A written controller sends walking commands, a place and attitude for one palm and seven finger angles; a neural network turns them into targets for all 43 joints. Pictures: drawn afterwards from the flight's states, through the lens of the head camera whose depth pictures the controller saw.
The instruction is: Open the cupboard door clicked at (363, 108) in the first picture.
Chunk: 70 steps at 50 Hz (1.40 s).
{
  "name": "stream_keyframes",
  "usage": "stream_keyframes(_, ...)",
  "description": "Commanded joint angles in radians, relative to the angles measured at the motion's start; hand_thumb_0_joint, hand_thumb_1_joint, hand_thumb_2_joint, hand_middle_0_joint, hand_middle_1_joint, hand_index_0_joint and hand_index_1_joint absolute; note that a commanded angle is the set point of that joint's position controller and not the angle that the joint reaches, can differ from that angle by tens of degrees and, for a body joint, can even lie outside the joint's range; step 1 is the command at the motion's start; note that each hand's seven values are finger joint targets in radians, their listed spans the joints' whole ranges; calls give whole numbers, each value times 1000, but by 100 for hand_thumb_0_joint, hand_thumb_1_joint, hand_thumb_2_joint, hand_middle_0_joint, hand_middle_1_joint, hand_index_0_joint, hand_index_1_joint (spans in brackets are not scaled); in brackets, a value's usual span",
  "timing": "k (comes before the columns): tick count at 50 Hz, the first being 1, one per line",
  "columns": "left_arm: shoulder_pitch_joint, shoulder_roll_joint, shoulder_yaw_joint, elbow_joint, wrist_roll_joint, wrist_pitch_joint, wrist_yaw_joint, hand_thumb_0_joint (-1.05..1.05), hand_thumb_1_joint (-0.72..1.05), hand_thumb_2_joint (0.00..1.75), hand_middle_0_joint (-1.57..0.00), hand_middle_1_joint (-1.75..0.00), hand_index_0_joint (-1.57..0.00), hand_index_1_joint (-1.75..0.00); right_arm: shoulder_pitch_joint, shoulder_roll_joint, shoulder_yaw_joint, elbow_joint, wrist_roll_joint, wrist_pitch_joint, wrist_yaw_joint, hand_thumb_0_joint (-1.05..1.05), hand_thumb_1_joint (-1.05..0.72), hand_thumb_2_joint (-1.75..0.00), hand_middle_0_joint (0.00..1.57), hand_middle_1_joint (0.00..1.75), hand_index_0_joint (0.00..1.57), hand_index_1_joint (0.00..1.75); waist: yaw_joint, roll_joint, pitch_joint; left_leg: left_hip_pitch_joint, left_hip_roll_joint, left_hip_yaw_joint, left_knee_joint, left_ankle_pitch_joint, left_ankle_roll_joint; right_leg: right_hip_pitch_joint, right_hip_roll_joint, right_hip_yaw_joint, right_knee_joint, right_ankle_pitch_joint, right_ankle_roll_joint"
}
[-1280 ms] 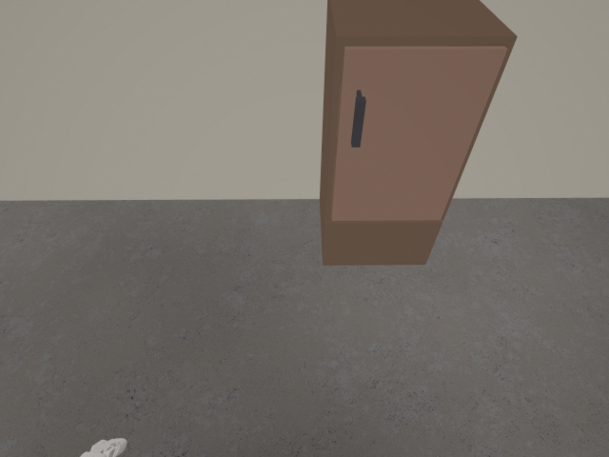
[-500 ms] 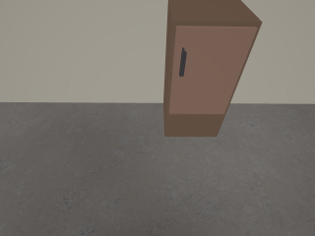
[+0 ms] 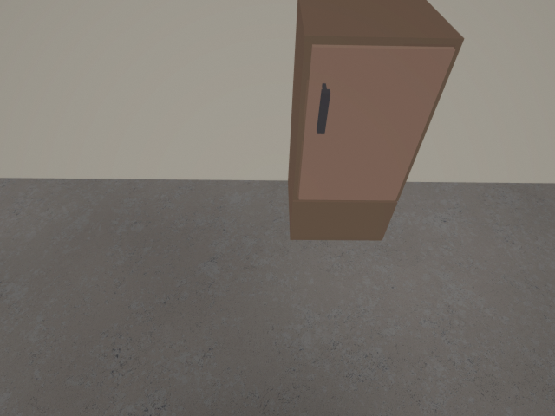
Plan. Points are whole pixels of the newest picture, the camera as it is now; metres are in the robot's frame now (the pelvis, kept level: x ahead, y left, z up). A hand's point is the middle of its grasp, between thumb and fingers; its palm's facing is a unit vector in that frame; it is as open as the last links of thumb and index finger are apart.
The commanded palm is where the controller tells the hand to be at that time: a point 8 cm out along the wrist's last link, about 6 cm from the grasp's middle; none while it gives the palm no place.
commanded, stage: look at it before walking up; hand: left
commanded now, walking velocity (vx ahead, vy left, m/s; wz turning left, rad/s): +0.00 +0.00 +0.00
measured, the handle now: (322, 108) +0.95 -0.08 -0.06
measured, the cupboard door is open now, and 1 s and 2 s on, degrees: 0 0 0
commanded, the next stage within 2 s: walk to a spot facing it in 0.16 s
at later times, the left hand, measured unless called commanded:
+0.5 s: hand out of the picture +0.07 +0.23 -0.17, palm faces -0.07 -0.95 -0.31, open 7.4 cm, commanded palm none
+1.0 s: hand out of the picture +0.07 +0.15 -0.16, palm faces -0.26 -0.93 -0.27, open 7.4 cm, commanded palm none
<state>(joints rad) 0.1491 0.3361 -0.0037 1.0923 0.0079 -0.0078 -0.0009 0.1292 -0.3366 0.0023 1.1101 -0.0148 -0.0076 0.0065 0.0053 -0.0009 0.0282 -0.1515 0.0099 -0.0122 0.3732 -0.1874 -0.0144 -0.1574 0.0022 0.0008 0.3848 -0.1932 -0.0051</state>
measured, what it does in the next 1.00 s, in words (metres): lifts its left foot, turning right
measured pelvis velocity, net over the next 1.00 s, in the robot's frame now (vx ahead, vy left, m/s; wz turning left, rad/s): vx -0.03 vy -0.04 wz -0.35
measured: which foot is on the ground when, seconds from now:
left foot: down 0.00-0.72, up 0.74-1.00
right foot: down 0.00-1.00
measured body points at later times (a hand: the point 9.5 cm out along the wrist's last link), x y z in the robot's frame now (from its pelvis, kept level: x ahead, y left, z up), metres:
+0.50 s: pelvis +0.00 +0.00 -0.01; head +0.01 -0.01 +0.44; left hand +0.07 +0.28 -0.15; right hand +0.07 -0.28 -0.15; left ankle +0.01 +0.13 -0.75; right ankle +0.01 -0.12 -0.75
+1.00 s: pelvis -0.03 -0.04 -0.01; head +0.00 -0.07 +0.44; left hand +0.08 +0.19 -0.14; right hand -0.02 -0.31 -0.16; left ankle +0.00 +0.13 -0.66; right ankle -0.01 -0.10 -0.75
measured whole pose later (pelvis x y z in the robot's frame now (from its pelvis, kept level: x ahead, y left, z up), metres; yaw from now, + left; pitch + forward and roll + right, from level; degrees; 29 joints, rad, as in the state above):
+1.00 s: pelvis -0.03 -0.04 -0.01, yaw -20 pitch +1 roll +2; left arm 0.27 0.20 0.05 0.93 0.01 0.03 0.00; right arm 0.13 -0.25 -0.07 0.95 -0.02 0.05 -0.02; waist 0.03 0.01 0.06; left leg -0.50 0.05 -0.02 1.09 -0.33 -0.07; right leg -0.31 0.10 0.07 0.47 -0.17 -0.09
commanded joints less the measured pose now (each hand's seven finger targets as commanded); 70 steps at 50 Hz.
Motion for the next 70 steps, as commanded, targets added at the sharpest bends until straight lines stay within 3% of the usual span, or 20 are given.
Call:
stream_keyframes(1,-41,209,38,-67,4,-19,10,0,90,90,-20,-30,-20,-30,-45,-203,-37,-64,6,-26,-18,0,-90,-90,20,30,20,30,-4,8,-48,8,102,-94,-66,68,38,-6,-121,111,-83,33,-27)
stream_keyframes(15,-49,210,41,-71,5,-15,8,0,90,90,-20,-30,-20,-30,-45,-208,-39,-63,5,-27,-23,0,-90,-90,20,30,20,30,-5,4,-51,35,112,-73,-52,101,35,-15,-115,119,-66,110,-29)
stream_keyframes(18,13,106,30,-73,4,16,14,0,90,90,-20,-30,-20,-30,23,-88,-26,-65,4,-7,-29,0,-90,-90,20,30,20,30,-9,-16,-56,33,115,-16,18,123,15,-52,-115,138,-5,208,-19)
stream_keyframes(24,29,115,56,-146,12,44,5,0,90,90,-20,-30,-20,-30,43,-98,-57,-136,2,15,-38,0,-90,-90,20,30,20,30,-17,-22,-32,-10,133,10,85,-10,22,-179,-90,203,74,153,-34)
stream_keyframes(28,47,63,64,-186,10,50,-6,0,90,90,-20,-30,-20,-30,35,-128,-81,-173,0,11,-41,0,-90,-90,20,30,20,30,-10,143,-48,-18,279,-87,-12,4,97,-247,8,84,333,37,0)
stream_keyframes(31,61,29,74,-213,12,57,-10,0,90,90,-20,-30,-20,-30,18,-115,-87,-198,-2,0,-42,0,-90,-90,20,30,20,30,2,203,-59,-15,391,-94,-20,266,196,-276,-20,24,568,-332,22)
stream_keyframes(34,164,2,83,-195,12,45,-18,0,90,90,-20,-30,-20,-30,-32,-104,-97,-210,-10,7,-41,0,-90,-90,20,30,20,30,59,143,-76,-72,315,66,185,259,101,-104,-36,-23,295,-170,15)
stream_keyframes(35,218,37,95,-180,17,34,-15,0,90,90,-20,-30,-20,-30,-24,-80,-95,-214,-4,16,-36,0,-90,-90,20,30,20,30,84,12,-80,-162,234,140,369,96,28,-5,-59,17,111,31,10)
stream_keyframes(36,226,157,114,-182,32,17,3,0,90,90,-20,-30,-20,-30,14,8,-80,-241,2,23,-30,0,-90,-90,20,30,20,30,71,-368,-52,-418,72,179,617,-338,-46,62,-285,416,-48,284,-61)
stream_keyframes(37,248,166,114,-192,16,23,16,0,90,90,-20,-30,-20,-30,-37,-1,-76,-271,3,27,-34,0,-90,-90,20,30,20,30,88,-320,-36,-435,42,50,744,-417,-41,-9,-372,552,-90,421,-155)
stream_keyframes(38,207,150,115,-206,15,28,20,0,90,90,-20,-30,-20,-30,-10,-3,-83,-264,6,31,-33,0,-90,-90,20,30,20,30,52,-215,-44,-426,73,-1,786,-350,-30,-16,-353,452,-84,253,-197)
stream_keyframes(40,118,93,107,-232,12,24,17,0,90,90,-20,-30,-20,-30,-26,-13,-87,-238,0,31,-30,0,-90,-90,20,30,20,30,27,-168,-5,-435,81,-21,817,-229,-37,-75,-251,441,-89,128,-158)
stream_keyframes(43,118,67,103,-236,6,14,17,0,90,90,-20,-30,-20,-30,13,5,-87,-219,-4,35,-29,0,-90,-90,20,30,20,30,12,-80,-57,-413,72,-18,786,-145,-51,-29,-202,373,-69,185,-120)
stream_keyframes(60,117,101,122,-249,22,41,8,0,90,90,-20,-30,-20,-30,16,6,-78,-272,15,19,-43,0,-90,-90,20,30,20,30,32,-162,-119,-198,-19,-27,298,-241,-16,-40,-136,545,-82,109,-152)
stream_keyframes(63,52,87,119,-267,15,47,7,0,90,90,-20,-30,-20,-30,163,-12,-84,-236,21,1,-55,0,-90,-90,20,30,20,30,-40,-126,-166,110,-5,-27,1,-96,18,-212,-56,479,-12,37,-59)
stream_keyframes(64,52,39,112,-284,7,51,1,0,90,90,-20,-30,-20,-30,185,-72,-94,-235,13,-6,-61,0,-90,-90,20,30,20,30,-55,48,-150,231,156,-196,-122,-187,68,-402,55,361,122,-148,-6)
stream_keyframes(65,68,0,108,-291,5,51,-11,0,90,90,-20,-30,-20,-30,121,-145,-107,-263,3,-2,-60,0,-90,-90,20,30,20,30,-29,292,-84,196,400,-416,-194,-197,122,-554,144,168,418,-330,38)
stream_keyframes(66,47,42,123,-291,17,50,-12,0,90,90,-20,-30,-20,-30,47,-145,-101,-298,7,5,-56,0,-90,-90,20,30,20,30,-15,215,-33,-2,482,-413,-191,-149,173,-502,56,130,604,-316,64)
stream_keyframes(68,106,58,144,-241,33,65,-24,0,90,90,-20,-30,-20,-30,-60,-40,-72,-316,-4,-2,-58,0,-90,-90,20,30,20,30,55,137,13,-152,325,-204,-155,-37,150,-403,44,108,821,-195,80)
stream_keyframes(70,124,18,130,-234,28,69,-36,0,90,90,-20,-30,-20,-30,-48,-37,-72,-316,-7,-8,-55,0,-90,-90,20,30,20,30,56,122,14,-98,249,-62,-110,66,136,-431,28,58,877,-157,88)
